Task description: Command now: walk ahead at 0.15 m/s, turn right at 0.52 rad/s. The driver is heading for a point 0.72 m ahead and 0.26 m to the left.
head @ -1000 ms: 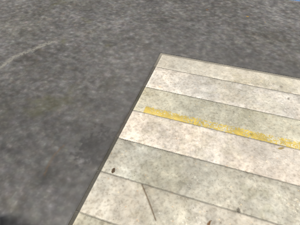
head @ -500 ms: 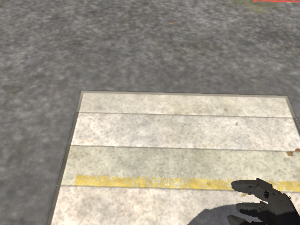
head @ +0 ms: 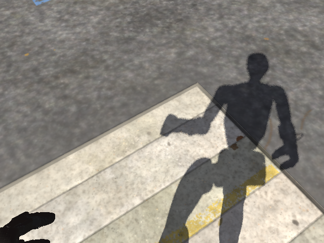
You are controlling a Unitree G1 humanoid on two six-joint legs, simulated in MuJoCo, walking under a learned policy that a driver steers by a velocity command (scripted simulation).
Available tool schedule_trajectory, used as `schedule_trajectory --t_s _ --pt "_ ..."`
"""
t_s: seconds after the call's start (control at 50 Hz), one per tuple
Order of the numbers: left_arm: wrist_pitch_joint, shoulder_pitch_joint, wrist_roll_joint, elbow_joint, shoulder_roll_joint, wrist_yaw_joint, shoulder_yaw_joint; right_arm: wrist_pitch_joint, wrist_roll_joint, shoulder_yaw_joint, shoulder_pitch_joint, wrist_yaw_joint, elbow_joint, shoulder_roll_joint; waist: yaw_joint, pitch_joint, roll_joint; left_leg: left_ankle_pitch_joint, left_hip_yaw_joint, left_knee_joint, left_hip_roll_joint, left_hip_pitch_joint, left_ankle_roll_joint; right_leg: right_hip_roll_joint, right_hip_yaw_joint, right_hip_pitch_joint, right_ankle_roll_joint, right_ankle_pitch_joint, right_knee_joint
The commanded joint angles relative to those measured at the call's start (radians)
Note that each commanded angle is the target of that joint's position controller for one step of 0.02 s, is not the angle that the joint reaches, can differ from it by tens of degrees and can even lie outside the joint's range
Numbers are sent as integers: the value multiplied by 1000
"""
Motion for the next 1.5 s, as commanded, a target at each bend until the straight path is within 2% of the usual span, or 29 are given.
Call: schedule_trajectory --t_s 0.02,0.08,0.1,0.12,0.14,0.16,0.22,0.44,0.48,0.52,0.56,0.6,0.78,0.84,0.92,0.96,0.98,1.0,1.02,1.04,1.24,1.26,1.28,1.32,1.34,1.36,1.38,1.42,1.5 --pt "-4 83 7 -34 25 -23 4 -18 26 -34 -120 9 -77 -153 82 -184 94 506 -118 -68 246 15 176 23 -6 252 -41 62 -153" --pt "-14 110 23 -31 50 -21 25 -10 37 -27 -58 15 -43 -138 102 -196 62 456 -86 110 194 11 114 93 -38 450 -104 140 -379" --pt "-19 154 29 -31 120 -5 44 -14 7 -8 6 21 -31 -92 108 -236 -62 301 -37 275 120 -83 55 14 56 615 -141 572 -394" --pt "-23 140 71 -64 140 12 22 -17 -29 37 94 41 -49 -8 66 -371 -280 -384 -71 586 25 -343 -35 -329 413 870 -356 951 -374" --pt "-26 170 73 -47 11 10 -13 2 3 27 79 51 -11 -58 120 -494 -173 -476 -252 674 41 -289 -49 -357 418 786 -410 829 -396" --pt "-32 147 63 -32 9 1 -15 22 34 13 30 52 -26 -96 117 -415 -121 -474 -272 697 48 -322 -46 -300 334 736 -377 697 -407" --pt "-29 34 44 -6 79 19 14 65 15 -6 9 18 -29 -119 62 -258 -93 -336 -234 691 44 -311 -64 -235 196 502 -290 425 -481" --pt "-14 -20 16 57 39 75 42 111 4 -17 47 36 -98 -46 28 -247 -141 -119 -119 349 38 -130 8 -278 -43 445 -204 143 -487" --pt "-4 -10 -8 83 6 72 42 116 -10 -37 132 38 -67 -64 -1 -200 -50 2 -118 133 -20 -19 79 -205 -133 362 -103 -33 -316" --pt "3 -44 35 17 -38 68 32 94 -31 -78 141 18 -123 -263 28 -74 409 448 -783 -102 304 78 337 82 -141 -111 63 -505 200" --pt "-12 -136 20 3 0 70 45 50 -50 -75 108 27 -140 -225 4 -125 229 219 -740 -149 269 81 324 77 67 -157 11 -400 355" --pt "-15 -89 33 38 27 82 60 52 6 -58 -11 10 -170 -156 62 -138 134 240 -618 -95 194 58 224 50 88 -120 5 -236 306" --pt "-45 -106 17 50 -28 48 33 86 15 -72 14 -26 -219 -155 49 -221 160 299 -657 -16 91 112 196 151 120 28 43 -110 -41" --pt "-68 -96 -5 57 1 18 40 82 26 -70 35 -10 -228 -163 28 -211 195 -305 -764 -114 76 27 220 157 112 133 24 -142 -180" --pt "-119 6 -27 86 25 0 62 66 24 -46 -27 8 -249 -130 93 -157 221 -420 -789 -81 36 -142 206 135 80 430 -9 -125 -399" --pt "-133 207 -12 142 59 2 80 54 14 -14 -20 12 -252 -37 159 -226 89 -451 -626 225 -64 -361 126 -27 205 779 -75 -162 -490" --pt "-135 286 31 140 112 -2 79 40 20 10 -18 14 -282 29 154 -230 -116 -381 -449 512 -180 -569 84 -208 557 881 -178 -516 -601" --pt "-147 243 53 134 135 -13 86 21 40 4 -30 14 -310 -22 120 -110 -206 -301 -436 658 -100 -741 79 -318 800 779 -274 -734 -687" --pt "-112 206 102 134 80 -10 60 32 -73 -21 -125 41 -293 -117 141 -12 -84 -204 -389 697 -100 -768 82 -309 738 683 -242 -757 -710" --pt "-101 218 87 141 59 -9 51 32 -80 -23 -127 61 -285 -107 131 18 -39 -130 -406 694 -93 -748 72 -250 611 641 -207 -661 -696" --pt "-105 396 40 253 56 -5 28 9 -49 41 -272 124 -288 9 169 32 -145 59 -154 261 -55 -363 -1 -68 213 503 -197 76 -740" --pt "-99 419 39 272 80 -3 33 4 -47 43 -257 119 -283 18 162 25 -158 23 -135 213 -82 -285 6 -76 203 506 -191 261 -695" --pt "-94 414 -45 255 77 18 24 -44 38 26 -253 88 -305 6 129 -4 -137 32 -192 131 -100 -204 2 -106 244 512 -200 384 -608" --pt "-94 377 -38 247 137 31 31 -67 26 -19 -58 59 -249 -94 -3 -154 -118 195 -199 21 -109 97 37 -71 203 508 -141 680 -396" --pt "-104 323 -13 205 120 25 27 -60 5 -44 116 38 -224 -156 -94 -270 -117 257 -292 58 15 375 81 -18 191 343 -92 531 -181" --pt "-111 396 16 162 -31 21 -10 -38 -32 -62 244 15 -210 -252 -72 -480 163 519 -624 132 352 746 193 113 97 36 -22 -167 216" --pt "-117 454 -4 162 14 25 -9 -23 -41 -44 244 17 -218 -191 -59 -616 284 539 -839 51 453 691 274 109 165 -3 -2 -459 399" --pt "-85 341 -31 139 58 36 16 -4 -20 -16 130 14 -211 -77 -19 -322 184 606 -533 19 352 437 232 18 75 -104 19 -345 463" --pt "-5 322 -17 117 -32 39 12 -17 -22 -12 -79 19 -181 -28 105 -105 179 515 -267 -158 270 14 194 -47 22 29 40 -227 385"
Keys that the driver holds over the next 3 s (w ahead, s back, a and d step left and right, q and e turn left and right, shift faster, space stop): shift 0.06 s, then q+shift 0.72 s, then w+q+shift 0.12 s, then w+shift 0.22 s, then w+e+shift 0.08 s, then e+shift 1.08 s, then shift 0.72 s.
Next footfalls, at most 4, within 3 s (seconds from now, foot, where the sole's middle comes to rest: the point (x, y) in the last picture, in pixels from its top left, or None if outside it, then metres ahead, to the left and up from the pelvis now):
0.10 right None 0.19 -0.12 -0.77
0.48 left None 0.09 0.13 -0.77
0.96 right None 0.24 -0.03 -0.77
1.34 left None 0.28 0.37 -0.77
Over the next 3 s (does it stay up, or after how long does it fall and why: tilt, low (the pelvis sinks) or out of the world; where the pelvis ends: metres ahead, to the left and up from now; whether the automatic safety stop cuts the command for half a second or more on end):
stays up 0.49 0.31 0.00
